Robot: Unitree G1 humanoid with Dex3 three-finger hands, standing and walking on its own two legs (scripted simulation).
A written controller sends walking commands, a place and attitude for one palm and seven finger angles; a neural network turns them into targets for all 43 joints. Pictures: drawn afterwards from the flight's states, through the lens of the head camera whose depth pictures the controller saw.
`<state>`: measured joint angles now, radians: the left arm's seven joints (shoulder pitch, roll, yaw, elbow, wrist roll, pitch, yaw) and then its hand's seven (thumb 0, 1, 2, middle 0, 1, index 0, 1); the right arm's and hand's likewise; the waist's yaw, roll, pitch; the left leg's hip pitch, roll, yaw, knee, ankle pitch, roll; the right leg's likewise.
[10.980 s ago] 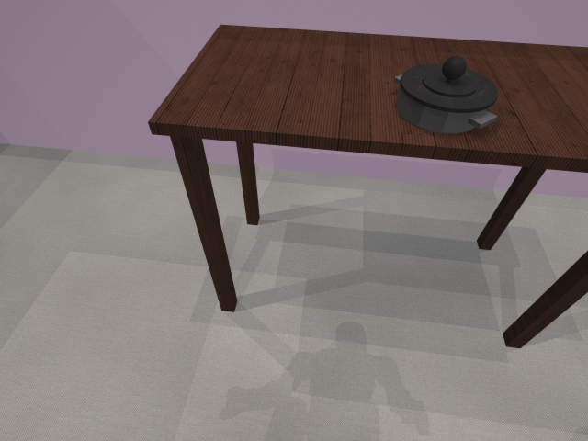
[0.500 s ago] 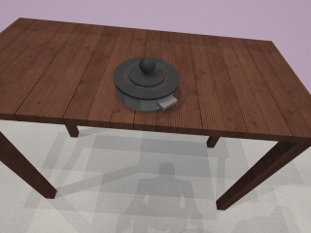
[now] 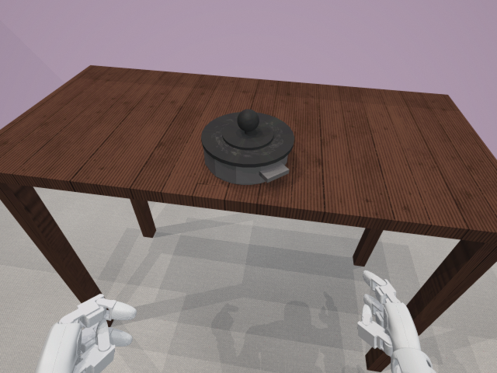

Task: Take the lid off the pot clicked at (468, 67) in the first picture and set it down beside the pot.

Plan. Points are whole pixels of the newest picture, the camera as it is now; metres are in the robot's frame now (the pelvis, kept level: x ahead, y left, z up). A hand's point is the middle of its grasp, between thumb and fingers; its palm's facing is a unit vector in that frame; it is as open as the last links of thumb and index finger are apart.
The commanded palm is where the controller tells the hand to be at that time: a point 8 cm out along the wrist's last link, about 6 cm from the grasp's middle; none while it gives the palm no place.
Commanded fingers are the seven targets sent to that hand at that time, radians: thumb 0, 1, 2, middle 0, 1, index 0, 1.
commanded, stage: lift the closed hand beside the body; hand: left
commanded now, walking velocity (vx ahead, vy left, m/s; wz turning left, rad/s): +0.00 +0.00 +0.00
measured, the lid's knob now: (248, 120) +0.53 +0.08 +0.17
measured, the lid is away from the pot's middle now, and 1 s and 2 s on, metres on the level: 0.00 0.00 0.00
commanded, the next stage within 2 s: raise the hand higher, near the body in 0.16 s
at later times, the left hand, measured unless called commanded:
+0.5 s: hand (96, 292) +0.16 +0.21 +0.13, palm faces +0.31 -0.81 -0.49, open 3.1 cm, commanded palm +0.10 +0.25 +0.17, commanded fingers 0.00 0.90 0.90 -1.30 -1.50 -1.30 -1.50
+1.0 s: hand (86, 236) +0.20 +0.22 +0.20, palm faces +0.39 -0.81 -0.43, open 3.1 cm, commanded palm +0.14 +0.26 +0.23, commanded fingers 0.00 0.90 0.90 -1.30 -1.50 -1.30 -1.50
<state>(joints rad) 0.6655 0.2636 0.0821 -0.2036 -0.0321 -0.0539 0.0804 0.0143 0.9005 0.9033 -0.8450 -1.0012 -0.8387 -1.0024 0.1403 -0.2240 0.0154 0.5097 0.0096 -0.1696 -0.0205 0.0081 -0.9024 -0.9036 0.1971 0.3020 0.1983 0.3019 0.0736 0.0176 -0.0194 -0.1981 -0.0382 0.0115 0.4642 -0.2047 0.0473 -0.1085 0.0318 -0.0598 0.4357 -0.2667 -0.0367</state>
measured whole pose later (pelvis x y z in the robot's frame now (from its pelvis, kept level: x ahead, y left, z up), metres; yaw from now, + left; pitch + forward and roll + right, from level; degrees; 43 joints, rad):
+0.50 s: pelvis +0.02 -0.03 +0.00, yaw -2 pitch -4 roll +0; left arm 0.71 0.36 0.28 -0.47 -0.06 -0.12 0.08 0.02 0.89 0.90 -1.30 -1.50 -1.30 -1.50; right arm 0.22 -0.22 0.00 0.64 0.01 -0.16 -0.07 0.01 -0.90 -0.90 0.20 0.30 0.20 0.30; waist 0.07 0.08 0.01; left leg -0.13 0.00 0.02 0.43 -0.22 0.01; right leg -0.04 0.08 -0.04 0.36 -0.25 -0.07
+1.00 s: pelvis +0.02 -0.01 +0.00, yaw -2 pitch -5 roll +0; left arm 0.54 0.37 0.35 -0.59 -0.07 -0.15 0.07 0.02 0.89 0.90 -1.31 -1.50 -1.30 -1.50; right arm 0.16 -0.20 0.02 0.61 0.01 -0.14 -0.05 0.01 -0.90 -0.90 0.20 0.30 0.20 0.30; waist 0.09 0.06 0.01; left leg -0.11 -0.02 0.03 0.41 -0.23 0.03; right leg -0.01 0.05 -0.03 0.36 -0.26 -0.05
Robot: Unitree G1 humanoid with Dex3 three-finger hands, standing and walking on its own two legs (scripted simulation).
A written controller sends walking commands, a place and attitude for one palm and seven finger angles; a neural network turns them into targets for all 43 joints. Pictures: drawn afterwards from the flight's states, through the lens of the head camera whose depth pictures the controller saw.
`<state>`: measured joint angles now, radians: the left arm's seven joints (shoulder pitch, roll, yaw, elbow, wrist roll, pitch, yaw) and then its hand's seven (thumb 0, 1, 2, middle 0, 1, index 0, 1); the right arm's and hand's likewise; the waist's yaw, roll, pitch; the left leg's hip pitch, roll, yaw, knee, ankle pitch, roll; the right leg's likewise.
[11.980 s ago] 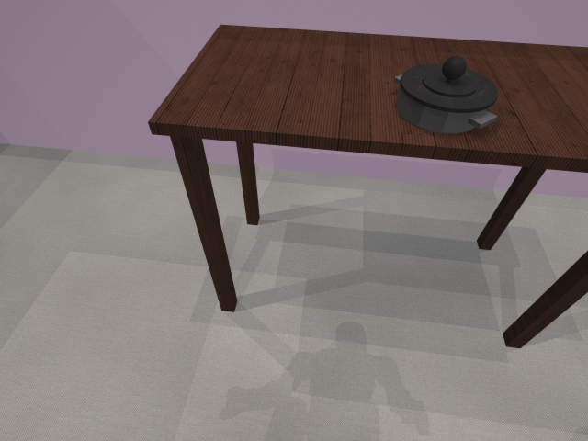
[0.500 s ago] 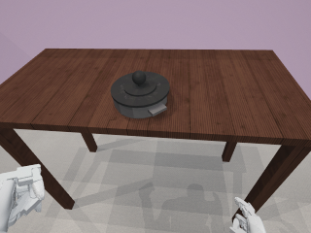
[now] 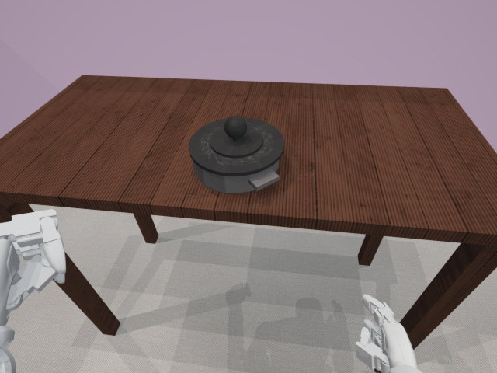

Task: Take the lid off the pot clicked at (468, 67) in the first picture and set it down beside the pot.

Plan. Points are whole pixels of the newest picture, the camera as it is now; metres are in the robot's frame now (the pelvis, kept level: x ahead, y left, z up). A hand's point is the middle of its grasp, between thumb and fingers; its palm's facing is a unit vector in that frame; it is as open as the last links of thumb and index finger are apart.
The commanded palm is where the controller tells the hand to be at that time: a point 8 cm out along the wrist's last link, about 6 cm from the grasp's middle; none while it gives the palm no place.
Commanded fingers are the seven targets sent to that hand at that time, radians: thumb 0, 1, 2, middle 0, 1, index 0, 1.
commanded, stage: raise the hand higher, near the body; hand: left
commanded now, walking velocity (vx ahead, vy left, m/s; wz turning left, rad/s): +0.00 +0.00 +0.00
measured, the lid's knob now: (235, 127) +0.50 +0.10 +0.16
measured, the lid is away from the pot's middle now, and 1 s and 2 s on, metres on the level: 0.00 0.00 0.00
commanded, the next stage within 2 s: reach forward and open the fingers in 0.04 s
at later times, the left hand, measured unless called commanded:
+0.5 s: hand (45, 229) +0.20 +0.27 +0.21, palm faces +0.35 -0.15 -0.93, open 3.0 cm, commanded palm +0.16 +0.27 +0.26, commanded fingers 0.00 0.36 1.30 -1.18 -0.83 -1.18 -0.83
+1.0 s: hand (56, 198) +0.23 +0.27 +0.23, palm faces +0.09 +0.01 -1.00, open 7.9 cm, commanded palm +0.19 +0.26 +0.29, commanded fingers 0.00 -0.41 1.74 -0.95 -0.08 -0.95 -0.08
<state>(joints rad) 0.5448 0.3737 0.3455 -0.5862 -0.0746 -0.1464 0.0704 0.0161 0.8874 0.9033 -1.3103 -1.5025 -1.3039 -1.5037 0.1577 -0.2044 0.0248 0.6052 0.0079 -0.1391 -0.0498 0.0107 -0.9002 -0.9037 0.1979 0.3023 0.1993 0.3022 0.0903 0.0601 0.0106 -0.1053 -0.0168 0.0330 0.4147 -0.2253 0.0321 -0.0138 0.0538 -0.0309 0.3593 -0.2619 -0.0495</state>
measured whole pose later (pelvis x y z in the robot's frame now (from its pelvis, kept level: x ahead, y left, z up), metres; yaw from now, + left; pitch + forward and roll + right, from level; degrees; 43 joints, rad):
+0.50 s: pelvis -0.04 +0.02 -0.01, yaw +1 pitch -2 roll +0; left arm 0.16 0.62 0.17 -0.54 0.63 0.20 -0.03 0.01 0.62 1.11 -1.26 -1.16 -1.25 -1.16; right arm 0.07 -0.28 0.04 0.56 0.04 0.10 0.02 0.01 -0.90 -0.90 0.20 0.30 0.20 0.30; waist 0.11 0.12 -0.01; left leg -0.26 -0.06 0.04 0.51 -0.20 0.07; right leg -0.21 0.01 -0.03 0.53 -0.29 -0.02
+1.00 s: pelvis -0.06 +0.01 -0.01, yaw +2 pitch -4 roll +0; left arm -0.26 0.72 0.04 -0.19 0.75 0.22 -0.38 0.00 -0.20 1.62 -1.04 -0.29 -1.04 -0.29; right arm 0.09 -0.30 0.07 0.60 0.06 0.08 0.02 0.01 -0.90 -0.90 0.20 0.30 0.20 0.30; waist 0.09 0.14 0.01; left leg -0.23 -0.05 0.02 0.44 -0.14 0.05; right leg -0.17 0.02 -0.06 0.49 -0.24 -0.04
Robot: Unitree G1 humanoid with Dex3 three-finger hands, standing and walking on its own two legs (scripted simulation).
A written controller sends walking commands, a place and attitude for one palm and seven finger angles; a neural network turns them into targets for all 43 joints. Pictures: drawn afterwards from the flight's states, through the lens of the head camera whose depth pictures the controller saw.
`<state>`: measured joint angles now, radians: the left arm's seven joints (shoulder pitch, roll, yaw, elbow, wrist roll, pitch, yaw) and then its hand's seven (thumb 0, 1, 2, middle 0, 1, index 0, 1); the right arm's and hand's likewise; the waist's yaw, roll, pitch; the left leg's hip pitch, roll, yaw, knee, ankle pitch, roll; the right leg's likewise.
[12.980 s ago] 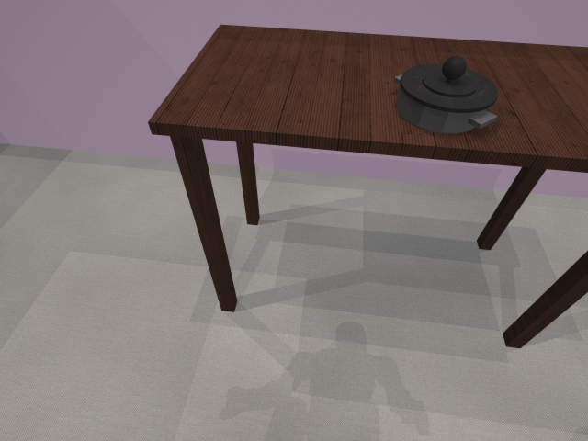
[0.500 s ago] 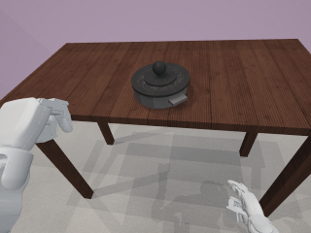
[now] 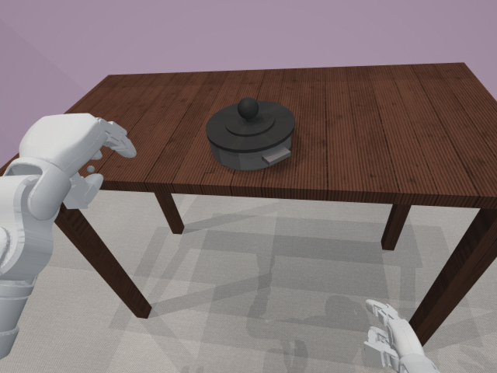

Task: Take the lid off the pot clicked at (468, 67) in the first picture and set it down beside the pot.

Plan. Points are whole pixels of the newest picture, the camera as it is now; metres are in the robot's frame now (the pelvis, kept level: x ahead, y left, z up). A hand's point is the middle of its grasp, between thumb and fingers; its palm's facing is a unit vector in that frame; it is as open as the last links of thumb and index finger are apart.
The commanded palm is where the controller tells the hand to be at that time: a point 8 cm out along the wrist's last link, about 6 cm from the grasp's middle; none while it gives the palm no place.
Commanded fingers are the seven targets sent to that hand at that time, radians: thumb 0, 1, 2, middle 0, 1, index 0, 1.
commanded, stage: reach forward and open the fingers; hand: left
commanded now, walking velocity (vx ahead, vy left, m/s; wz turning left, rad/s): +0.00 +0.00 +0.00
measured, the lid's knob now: (248, 108) +0.57 +0.08 +0.17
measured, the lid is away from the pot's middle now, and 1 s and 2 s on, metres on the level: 0.00 0.00 0.00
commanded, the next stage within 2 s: move the open hand above the knob in 0.58 s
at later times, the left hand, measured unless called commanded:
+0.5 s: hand (101, 142) +0.33 +0.24 +0.26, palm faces +0.03 +0.04 -1.00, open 9.9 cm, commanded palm +0.28 +0.24 +0.32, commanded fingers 0.00 -0.42 1.74 -0.90 -0.08 -0.90 -0.08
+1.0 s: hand (135, 133) +0.36 +0.21 +0.25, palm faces +0.01 +0.02 -1.00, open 10.0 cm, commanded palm +0.33 +0.21 +0.32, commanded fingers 0.00 -0.41 1.74 -0.89 -0.08 -0.89 -0.08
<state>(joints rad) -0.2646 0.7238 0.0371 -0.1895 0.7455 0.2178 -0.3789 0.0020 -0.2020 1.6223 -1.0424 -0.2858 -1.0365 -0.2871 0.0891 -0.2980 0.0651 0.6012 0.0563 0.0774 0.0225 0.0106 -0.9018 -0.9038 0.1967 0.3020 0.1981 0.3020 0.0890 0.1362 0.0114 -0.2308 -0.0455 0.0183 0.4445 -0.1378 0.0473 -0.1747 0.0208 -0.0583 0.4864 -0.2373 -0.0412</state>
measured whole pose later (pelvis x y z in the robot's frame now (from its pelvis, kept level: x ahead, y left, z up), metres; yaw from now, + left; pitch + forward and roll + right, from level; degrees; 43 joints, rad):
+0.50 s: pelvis +0.00 +0.00 +0.00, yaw +0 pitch -4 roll +0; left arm -0.48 0.75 0.00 -0.02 0.76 0.19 -0.50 0.00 -0.42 1.74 -0.93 -0.09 -0.93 -0.09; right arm 0.09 -0.30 0.05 0.59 0.06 0.05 0.01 0.01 -0.90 -0.90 0.20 0.30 0.20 0.30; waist 0.07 0.13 0.01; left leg -0.26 -0.05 0.02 0.47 -0.15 0.05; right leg -0.21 0.02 -0.06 0.53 -0.26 -0.04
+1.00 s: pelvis +0.01 +0.02 +0.00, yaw +1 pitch -2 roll +0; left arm -0.63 0.66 -0.17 -0.02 0.78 0.23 -0.49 0.00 -0.41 1.74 -0.91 -0.09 -0.90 -0.09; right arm 0.07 -0.28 0.08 0.60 0.06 0.06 0.02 0.01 -0.90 -0.90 0.20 0.30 0.20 0.30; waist 0.08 0.12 0.00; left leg -0.28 -0.08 0.02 0.48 -0.16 0.07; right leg -0.23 -0.01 -0.06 0.54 -0.28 -0.02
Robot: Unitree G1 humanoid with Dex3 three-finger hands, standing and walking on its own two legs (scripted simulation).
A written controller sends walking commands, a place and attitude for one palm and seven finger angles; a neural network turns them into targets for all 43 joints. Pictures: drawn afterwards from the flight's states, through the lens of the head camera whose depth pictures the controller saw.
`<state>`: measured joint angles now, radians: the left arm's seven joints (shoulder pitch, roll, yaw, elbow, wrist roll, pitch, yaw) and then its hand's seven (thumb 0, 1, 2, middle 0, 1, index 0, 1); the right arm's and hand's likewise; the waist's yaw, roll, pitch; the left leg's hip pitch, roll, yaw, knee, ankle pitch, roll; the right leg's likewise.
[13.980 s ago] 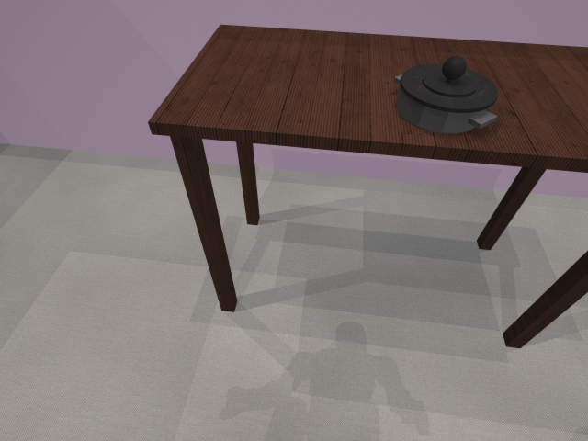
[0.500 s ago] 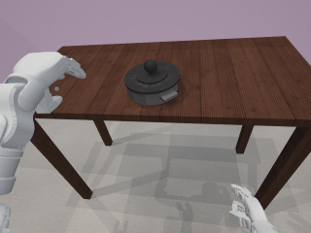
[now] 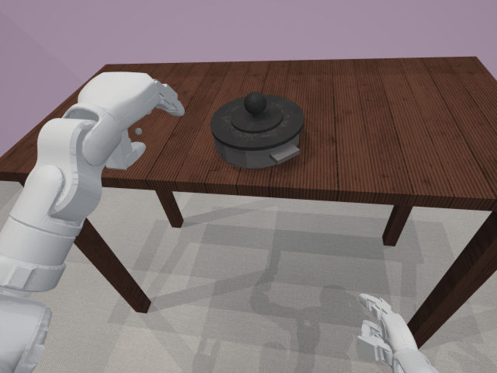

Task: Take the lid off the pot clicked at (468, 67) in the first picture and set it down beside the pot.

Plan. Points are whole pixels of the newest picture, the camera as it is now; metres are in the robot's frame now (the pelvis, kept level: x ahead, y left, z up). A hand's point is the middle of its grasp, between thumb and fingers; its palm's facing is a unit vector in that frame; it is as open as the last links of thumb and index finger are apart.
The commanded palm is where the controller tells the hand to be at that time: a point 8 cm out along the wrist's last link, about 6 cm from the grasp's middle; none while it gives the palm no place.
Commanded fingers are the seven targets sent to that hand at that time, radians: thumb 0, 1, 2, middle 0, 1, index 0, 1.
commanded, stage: move the open hand above the knob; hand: left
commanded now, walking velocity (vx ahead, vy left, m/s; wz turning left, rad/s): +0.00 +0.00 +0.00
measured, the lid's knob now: (255, 103) +0.56 +0.06 +0.17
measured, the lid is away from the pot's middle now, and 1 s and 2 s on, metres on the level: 0.00 0.00 0.00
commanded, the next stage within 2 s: none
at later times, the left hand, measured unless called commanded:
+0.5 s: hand (183, 102) +0.42 +0.14 +0.26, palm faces +0.00 -0.04 -1.00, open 10.0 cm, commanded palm +0.38 +0.13 +0.32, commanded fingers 0.00 -0.41 1.74 -0.89 -0.08 -0.89 -0.08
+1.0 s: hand (222, 76) +0.48 +0.09 +0.26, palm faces -0.14 -0.03 -0.99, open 10.0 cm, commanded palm +0.46 +0.09 +0.32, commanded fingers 0.00 -0.41 1.74 -0.89 -0.08 -0.89 -0.08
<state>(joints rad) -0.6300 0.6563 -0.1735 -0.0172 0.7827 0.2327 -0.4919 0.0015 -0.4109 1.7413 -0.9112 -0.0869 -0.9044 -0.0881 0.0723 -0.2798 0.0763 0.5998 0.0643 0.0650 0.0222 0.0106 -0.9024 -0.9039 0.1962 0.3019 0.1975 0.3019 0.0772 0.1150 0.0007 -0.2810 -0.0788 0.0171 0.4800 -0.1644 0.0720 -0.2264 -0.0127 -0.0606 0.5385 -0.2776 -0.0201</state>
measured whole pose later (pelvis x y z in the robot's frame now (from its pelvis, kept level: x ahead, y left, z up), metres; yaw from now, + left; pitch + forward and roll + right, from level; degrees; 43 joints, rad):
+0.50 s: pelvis +0.01 +0.00 +0.00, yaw -1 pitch +0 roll +1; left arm -0.87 0.52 -0.29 0.25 0.83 0.35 -0.46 0.00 -0.41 1.74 -0.91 -0.09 -0.90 -0.09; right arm 0.11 -0.28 0.07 0.61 0.07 0.13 0.05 0.01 -0.90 -0.90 0.20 0.30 0.20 0.30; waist 0.04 0.10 -0.04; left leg -0.29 -0.08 0.03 0.46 -0.17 0.07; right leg -0.25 -0.01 -0.04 0.54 -0.29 -0.02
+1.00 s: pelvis +0.04 -0.02 +0.00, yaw -1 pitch +2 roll +1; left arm -1.15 0.45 -0.35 0.66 0.85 0.37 -0.50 0.00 -0.41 1.74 -0.91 -0.09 -0.90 -0.09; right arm 0.16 -0.29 0.06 0.67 0.06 0.10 0.01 0.01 -0.90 -0.90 0.20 0.30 0.20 0.30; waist -0.02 0.07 -0.05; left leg -0.28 -0.06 0.02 0.44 -0.19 0.05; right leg -0.24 0.00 -0.05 0.51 -0.31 -0.05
